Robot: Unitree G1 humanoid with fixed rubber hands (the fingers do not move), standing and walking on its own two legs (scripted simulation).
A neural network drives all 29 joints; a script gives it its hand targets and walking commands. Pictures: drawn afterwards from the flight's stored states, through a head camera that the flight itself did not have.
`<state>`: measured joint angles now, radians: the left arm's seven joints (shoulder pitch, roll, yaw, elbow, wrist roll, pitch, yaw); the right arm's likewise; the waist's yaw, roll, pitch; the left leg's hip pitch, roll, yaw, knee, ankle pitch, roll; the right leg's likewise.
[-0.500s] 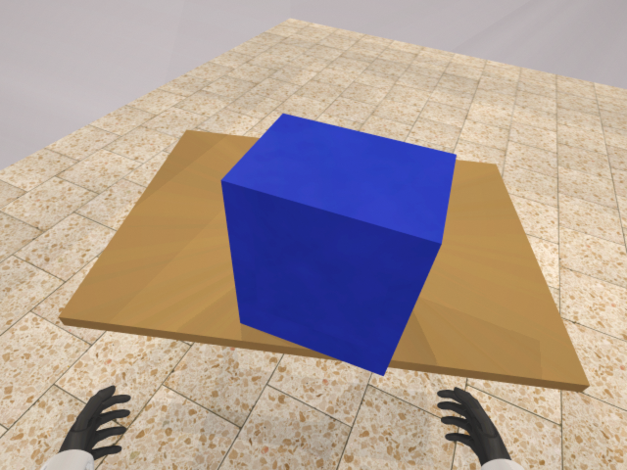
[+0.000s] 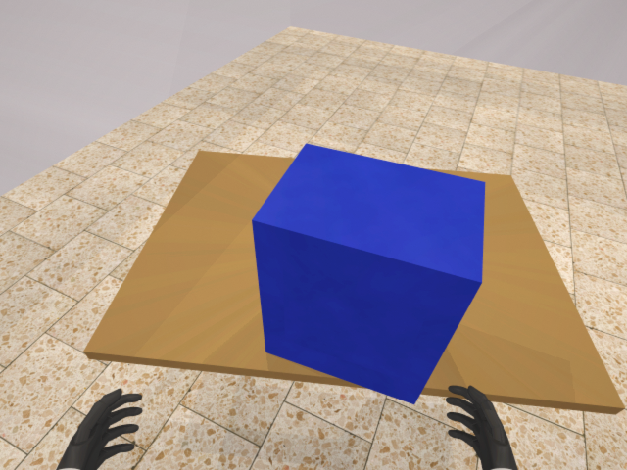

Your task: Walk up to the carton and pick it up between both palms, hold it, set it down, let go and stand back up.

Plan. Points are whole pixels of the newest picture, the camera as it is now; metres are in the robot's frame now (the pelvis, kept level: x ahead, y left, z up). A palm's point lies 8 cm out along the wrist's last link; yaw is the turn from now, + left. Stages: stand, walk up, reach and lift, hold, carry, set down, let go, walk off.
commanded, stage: reach and lift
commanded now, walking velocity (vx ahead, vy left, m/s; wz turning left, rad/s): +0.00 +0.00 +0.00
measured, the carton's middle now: (361, 277) +0.36 -0.05 +0.07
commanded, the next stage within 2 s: none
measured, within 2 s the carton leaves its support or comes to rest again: neither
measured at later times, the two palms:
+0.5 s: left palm (99, 414) +0.19 +0.27 +0.00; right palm (501, 442) +0.18 -0.20 +0.00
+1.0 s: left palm (88, 414) +0.18 +0.26 +0.05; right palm (530, 465) +0.14 -0.20 +0.05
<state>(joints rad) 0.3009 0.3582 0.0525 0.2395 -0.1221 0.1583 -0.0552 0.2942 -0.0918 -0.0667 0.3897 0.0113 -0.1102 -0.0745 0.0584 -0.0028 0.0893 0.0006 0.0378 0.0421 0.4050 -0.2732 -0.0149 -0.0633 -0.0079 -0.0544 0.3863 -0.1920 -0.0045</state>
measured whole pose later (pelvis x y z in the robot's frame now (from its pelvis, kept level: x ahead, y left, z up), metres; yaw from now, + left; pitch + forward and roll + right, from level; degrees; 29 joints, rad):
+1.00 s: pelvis +0.01 +0.03 +0.00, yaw -1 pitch -10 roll -2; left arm 0.45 0.39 -0.02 -0.11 -0.29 0.01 -0.10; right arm 0.57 -0.13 -0.07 -0.22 0.20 0.09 -0.17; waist 0.01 0.02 0.08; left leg 0.07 0.02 0.05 0.39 -0.29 0.02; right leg 0.04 0.00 0.01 0.29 -0.16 0.02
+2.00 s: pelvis +0.03 +0.01 +0.01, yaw -1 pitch -5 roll -2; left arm 0.05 0.42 0.16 -0.39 -0.29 0.59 -0.13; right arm 0.26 -0.28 -0.10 -0.55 0.34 0.54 -0.26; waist -0.05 0.00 0.06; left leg 0.03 0.03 0.05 0.33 -0.27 0.00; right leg -0.02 0.02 0.03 0.25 -0.15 0.01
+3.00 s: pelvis -0.02 +0.01 +0.00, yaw +0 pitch -2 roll -1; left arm -0.89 0.56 0.05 0.54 -0.30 0.65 -0.13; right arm -0.66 -0.34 -0.10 0.31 0.42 0.60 -0.20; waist -0.20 -0.03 -0.04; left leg -0.13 0.01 0.01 0.36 -0.20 0.01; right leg -0.17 0.00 0.02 0.28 -0.08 0.01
